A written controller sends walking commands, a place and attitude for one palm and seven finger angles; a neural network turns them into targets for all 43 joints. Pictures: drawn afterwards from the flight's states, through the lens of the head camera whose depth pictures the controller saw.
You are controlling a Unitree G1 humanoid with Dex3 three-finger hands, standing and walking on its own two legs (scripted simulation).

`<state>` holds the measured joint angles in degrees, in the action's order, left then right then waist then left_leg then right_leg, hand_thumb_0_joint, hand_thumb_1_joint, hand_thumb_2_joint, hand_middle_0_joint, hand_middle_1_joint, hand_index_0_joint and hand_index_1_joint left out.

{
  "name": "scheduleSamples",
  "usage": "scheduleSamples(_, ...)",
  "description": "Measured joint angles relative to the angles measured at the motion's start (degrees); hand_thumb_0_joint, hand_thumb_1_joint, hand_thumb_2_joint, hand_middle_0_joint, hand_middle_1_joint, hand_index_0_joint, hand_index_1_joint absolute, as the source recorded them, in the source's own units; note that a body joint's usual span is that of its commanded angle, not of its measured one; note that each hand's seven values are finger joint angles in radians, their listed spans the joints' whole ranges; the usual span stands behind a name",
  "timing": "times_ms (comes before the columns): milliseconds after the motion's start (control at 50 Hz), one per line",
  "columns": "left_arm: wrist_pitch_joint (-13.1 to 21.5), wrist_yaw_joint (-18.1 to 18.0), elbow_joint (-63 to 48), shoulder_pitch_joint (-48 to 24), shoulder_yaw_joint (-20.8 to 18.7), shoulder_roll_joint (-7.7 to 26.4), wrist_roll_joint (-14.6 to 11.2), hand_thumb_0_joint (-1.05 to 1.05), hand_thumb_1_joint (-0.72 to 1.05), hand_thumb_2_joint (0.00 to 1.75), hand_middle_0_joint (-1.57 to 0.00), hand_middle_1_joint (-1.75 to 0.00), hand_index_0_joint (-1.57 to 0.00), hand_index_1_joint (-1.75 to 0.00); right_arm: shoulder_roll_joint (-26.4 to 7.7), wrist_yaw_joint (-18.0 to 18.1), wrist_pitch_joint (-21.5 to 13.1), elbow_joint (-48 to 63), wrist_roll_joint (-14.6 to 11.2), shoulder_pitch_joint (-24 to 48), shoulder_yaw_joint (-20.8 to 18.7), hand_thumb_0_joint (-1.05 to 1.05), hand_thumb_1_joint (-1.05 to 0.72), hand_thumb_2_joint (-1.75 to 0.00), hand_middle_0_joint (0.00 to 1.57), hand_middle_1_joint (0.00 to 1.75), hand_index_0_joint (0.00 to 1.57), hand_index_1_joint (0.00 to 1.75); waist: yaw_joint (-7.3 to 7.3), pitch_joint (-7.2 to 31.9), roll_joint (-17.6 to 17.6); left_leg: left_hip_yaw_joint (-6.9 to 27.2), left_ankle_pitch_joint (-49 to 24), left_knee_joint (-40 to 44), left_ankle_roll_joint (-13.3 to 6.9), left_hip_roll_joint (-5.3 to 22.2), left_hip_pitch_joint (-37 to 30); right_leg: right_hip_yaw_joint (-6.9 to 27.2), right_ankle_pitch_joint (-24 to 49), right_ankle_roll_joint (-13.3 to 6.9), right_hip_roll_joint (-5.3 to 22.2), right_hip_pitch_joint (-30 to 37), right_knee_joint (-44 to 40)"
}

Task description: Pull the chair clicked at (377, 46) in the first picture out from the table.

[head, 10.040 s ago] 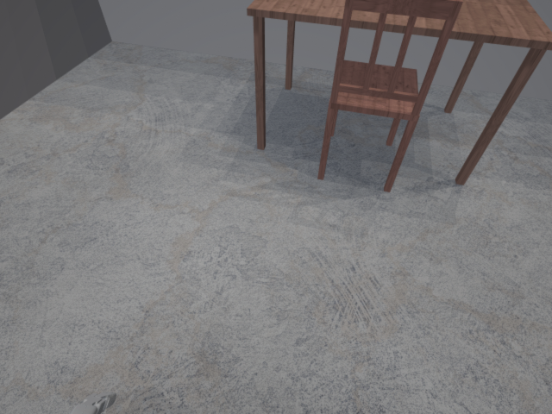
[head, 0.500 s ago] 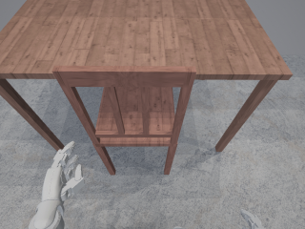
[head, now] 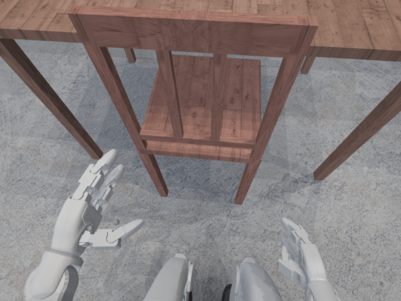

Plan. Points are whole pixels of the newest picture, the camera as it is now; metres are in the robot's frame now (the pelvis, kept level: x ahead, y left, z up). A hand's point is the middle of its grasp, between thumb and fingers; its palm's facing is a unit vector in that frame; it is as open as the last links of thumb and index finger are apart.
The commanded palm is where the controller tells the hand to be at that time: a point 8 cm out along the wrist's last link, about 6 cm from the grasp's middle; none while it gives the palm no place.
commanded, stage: raise the hand toward the chair's back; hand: left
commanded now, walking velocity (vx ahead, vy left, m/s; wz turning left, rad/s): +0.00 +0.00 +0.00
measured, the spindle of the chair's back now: (172, 100) +0.52 +0.12 +0.03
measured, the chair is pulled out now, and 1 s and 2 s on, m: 0.00 0.00 0.00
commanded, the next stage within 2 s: aim the fingers beside a spindle in 1.36 s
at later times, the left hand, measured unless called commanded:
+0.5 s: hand (87, 216) +0.24 +0.21 +0.07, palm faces -0.01 -1.00 -0.08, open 16.1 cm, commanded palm +0.22 +0.26 +0.07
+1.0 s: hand (67, 208) +0.25 +0.24 +0.07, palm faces -0.01 -1.00 -0.06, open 16.9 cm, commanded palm +0.23 +0.29 +0.08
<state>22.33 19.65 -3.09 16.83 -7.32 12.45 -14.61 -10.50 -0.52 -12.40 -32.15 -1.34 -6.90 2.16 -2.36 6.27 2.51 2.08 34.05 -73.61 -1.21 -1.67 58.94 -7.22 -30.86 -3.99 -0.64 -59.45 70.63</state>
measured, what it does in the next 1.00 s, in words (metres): stands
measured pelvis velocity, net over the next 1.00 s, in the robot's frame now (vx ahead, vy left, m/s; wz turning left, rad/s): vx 0.00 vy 0.03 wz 0.00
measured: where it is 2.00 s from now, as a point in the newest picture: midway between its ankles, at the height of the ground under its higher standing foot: outside the picture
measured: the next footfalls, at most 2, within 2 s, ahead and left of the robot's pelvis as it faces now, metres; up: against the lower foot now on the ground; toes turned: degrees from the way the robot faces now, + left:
none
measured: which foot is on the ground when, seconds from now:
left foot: down 0.00-1.00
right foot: down 0.00-1.00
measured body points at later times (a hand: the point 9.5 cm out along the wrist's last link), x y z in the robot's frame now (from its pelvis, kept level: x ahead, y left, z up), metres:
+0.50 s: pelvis +0.01 +0.02 +0.02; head +0.10 +0.03 +0.47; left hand +0.24 +0.26 +0.08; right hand +0.20 -0.23 -0.05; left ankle +0.01 +0.11 -0.63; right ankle +0.03 -0.08 -0.63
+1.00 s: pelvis +0.00 +0.03 +0.04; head +0.09 +0.05 +0.48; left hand +0.25 +0.30 +0.08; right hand +0.18 -0.21 -0.05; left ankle +0.01 +0.11 -0.63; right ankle +0.03 -0.08 -0.63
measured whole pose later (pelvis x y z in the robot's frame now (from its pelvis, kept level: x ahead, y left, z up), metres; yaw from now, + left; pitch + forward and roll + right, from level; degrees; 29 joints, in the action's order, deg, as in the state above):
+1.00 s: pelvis +0.00 +0.03 +0.04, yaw +0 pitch +17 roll -4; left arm 20.9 17.4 4.1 16.0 -13.5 16.2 -16.7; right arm -14.7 0.7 -13.7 -33.2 -2.0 -12.2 0.5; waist 0.9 6.6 2.5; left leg 1.7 29.8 -63.7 -3.8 -2.4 50.5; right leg -6.3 -25.6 -1.0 -0.4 -49.7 58.5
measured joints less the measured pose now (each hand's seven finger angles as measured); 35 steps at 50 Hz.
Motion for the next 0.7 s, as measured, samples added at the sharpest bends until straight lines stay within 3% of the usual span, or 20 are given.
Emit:
scheduleSamples(60,-6.7,-1.1,1.3,0.9,-1.2,-0.3,-0.4,0.00,0.17,0.58,-0.13,-0.18,-0.13,-0.19,0.2,0.3,1.7,0.5,-0.6,-2.7,-0.6,0.02,-0.91,-0.89,0.21,0.30,0.20,0.30,1.68,0.5,0.1,-1.1,-0.6,2.5,-0.3,0.1,-2.0,1.2,0.8,0.4,-0.2,1.4,-2.0)
scheduleSamples(100,-8.0,-3.2,0.6,3.1,-1.8,-0.4,-0.5,0.00,0.12,0.56,-0.13,-0.18,-0.12,-0.18,-0.3,0.4,1.7,0.9,-0.6,-4.8,-1.6,0.02,-0.91,-0.89,0.21,0.30,0.20,0.30,2.29,0.8,0.1,-1.5,-1.0,4.1,-0.5,0.3,-3.3,1.7,1.3,0.6,-0.4,2.6,-3.5)
scheduleSamples(200,-1.4,-7.7,-2.1,7.2,-2.9,-0.1,-0.2,0.00,0.01,0.51,-0.11,-0.16,-0.11,-0.16,-3.2,0.2,0.1,0.6,0.1,-7.8,-3.9,0.02,-0.91,-0.90,0.20,0.30,0.20,0.30,2.73,1.0,-0.5,-1.7,-1.6,5.8,-0.8,0.1,-4.8,2.0,1.9,0.9,-0.3,4.1,-5.3)
scheduleSamples(280,3.1,-7.2,-0.3,5.9,-3.3,0.6,0.0,0.00,-0.09,0.47,-0.10,-0.14,-0.10,-0.15,-5.5,0.3,-0.8,-0.3,0.1,-7.0,-4.4,0.02,-0.91,-0.90,0.20,0.30,0.20,0.30,3.03,0.9,-0.8,-1.1,-1.5,4.7,-1.0,-0.1,-3.5,1.4,1.7,1.0,-0.1,3.3,-4.6)
scheduleSamples(420,0.0,-5.5,0.9,5.0,-1.8,1.8,0.1,-0.01,-0.25,0.40,-0.09,-0.12,-0.08,-0.12,-5.2,1.2,-1.4,0.6,-0.4,-4.5,-4.3,0.02,-0.91,-0.90,0.20,0.30,0.19,0.30,3.72,0.6,-1.1,-0.7,-1.7,5.1,-1.3,0.0,-4.3,1.0,2.3,1.3,-0.2,4.5,-5.8)
scheduleSamples(560,1.8,-7.3,0.8,4.3,-3.8,1.9,-0.3,-0.01,-0.40,0.34,-0.07,-0.09,-0.07,-0.10,-3.2,0.6,-1.5,1.0,-0.2,-3.6,-2.8,0.01,-0.91,-0.90,0.20,0.30,0.20,0.30,2.94,1.4,-0.6,-0.4,-2.8,7.7,-1.6,-0.4,-6.9,0.8,3.4,1.8,0.0,7.5,-8.8)
scheduleSamples(700,-1.3,-3.9,4.9,1.5,-3.2,2.2,-0.3,-0.01,-0.47,0.31,-0.06,-0.08,-0.06,-0.09,-3.0,1.0,-1.4,1.1,-0.4,-3.1,-0.9,0.01,-0.91,-0.90,0.20,0.30,0.20,0.30,2.52,0.7,-0.2,-0.2,-3.3,8.2,-2.0,-0.6,-7.3,0.7,4.0,2.2,0.2,8.3,-9.8)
